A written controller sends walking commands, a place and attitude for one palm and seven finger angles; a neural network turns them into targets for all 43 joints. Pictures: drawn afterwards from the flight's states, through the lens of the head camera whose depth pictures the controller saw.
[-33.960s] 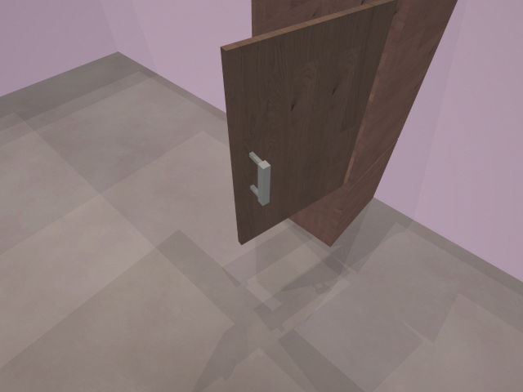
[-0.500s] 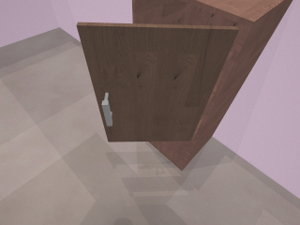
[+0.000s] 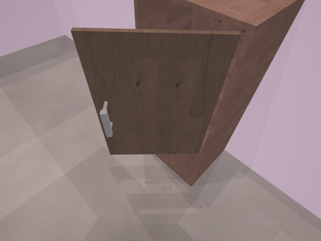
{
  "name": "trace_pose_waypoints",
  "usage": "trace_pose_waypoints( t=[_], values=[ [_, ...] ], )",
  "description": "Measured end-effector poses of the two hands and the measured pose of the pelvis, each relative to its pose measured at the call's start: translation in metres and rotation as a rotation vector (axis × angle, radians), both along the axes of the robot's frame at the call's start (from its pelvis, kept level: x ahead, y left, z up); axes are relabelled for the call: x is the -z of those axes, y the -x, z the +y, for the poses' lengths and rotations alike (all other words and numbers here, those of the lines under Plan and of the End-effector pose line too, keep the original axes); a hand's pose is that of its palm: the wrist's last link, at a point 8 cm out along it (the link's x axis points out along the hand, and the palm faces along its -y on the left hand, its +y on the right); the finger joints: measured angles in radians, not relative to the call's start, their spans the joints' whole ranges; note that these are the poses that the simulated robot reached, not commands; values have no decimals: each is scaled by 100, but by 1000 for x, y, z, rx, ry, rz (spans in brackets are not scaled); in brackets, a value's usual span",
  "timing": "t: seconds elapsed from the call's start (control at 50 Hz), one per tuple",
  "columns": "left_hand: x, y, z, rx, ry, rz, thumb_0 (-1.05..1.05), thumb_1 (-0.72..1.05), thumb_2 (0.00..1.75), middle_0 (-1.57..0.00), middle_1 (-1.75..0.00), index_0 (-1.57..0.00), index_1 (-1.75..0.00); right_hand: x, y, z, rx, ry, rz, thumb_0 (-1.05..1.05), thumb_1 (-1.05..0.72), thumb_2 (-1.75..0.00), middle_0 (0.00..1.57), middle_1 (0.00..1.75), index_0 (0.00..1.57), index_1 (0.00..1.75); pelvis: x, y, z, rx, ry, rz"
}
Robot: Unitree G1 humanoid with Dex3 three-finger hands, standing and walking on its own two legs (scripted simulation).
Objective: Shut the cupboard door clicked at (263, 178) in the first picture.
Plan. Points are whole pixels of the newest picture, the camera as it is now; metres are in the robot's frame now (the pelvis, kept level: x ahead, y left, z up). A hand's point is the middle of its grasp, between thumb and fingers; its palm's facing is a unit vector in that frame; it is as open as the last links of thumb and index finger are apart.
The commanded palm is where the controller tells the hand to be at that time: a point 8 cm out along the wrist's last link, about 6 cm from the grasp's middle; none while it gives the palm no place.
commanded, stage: look again from close up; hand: left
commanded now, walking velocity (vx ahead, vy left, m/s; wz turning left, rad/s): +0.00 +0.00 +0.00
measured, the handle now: (107, 119) +0.50 +0.21 -0.05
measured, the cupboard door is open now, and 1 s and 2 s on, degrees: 46 46 46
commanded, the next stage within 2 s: raise the hand and make a fist in 0.58 s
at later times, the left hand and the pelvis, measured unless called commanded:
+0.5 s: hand out of the picture +0.03 +0.24 -0.18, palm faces +0.02 -0.97 -0.24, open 7.4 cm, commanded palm none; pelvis +0.01 +0.04 -0.01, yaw -1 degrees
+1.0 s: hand (73, 216) +0.19 +0.22 -0.05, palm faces +0.07 -1.00 -0.05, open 6.7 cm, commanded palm +0.13 +0.28 -0.07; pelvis -0.04 +0.01 -0.09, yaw -2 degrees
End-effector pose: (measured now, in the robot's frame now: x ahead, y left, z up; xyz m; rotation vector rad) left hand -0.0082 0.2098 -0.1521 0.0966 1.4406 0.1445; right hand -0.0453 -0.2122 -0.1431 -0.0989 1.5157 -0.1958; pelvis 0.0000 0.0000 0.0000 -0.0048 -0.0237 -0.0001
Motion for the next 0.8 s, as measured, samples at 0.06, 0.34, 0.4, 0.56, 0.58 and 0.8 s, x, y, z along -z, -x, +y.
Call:
trace_pose_waypoints(
  t=[0.06,0.34,0.4,0.56,0.58,0.8],
  values=[
    [1,3,-2,-10,8,13,0,91,90,-20,-30,-20,-30,0,-17,2,-12,1,-28,0,-91,-90,20,29,20,30,0,-3,1,-1,-1,1],
    [5,-22,42,29,-46,-89,0,91,90,-20,-30,-20,-30,0,-104,16,-78,40,-295,1,-92,-90,19,29,19,29,10,-12,33,17,13,-2],
    [2,-30,56,37,-66,-114,0,91,90,-20,-30,-20,-30,-1,-113,24,-97,30,-316,0,-92,-90,20,29,19,30,10,-10,38,17,9,3],
    [-6,-35,81,57,-107,-120,0,91,90,-20,-30,-20,-30,-3,-116,30,-112,14,-309,0,-91,-90,20,29,20,30,7,-9,43,22,-2,15],
    [-7,-34,83,59,-109,-117,0,91,90,-20,-30,-20,-30,-3,-114,29,-112,16,-303,0,-91,-90,20,29,20,30,7,-9,43,22,-2,16],
    [-89,-118,90,-42,-179,-735,2,91,90,-21,-31,-21,-31,-24,-119,2,-103,135,-558,1,-90,-90,20,30,20,30,15,0,38,8,-7,41]
  ],
)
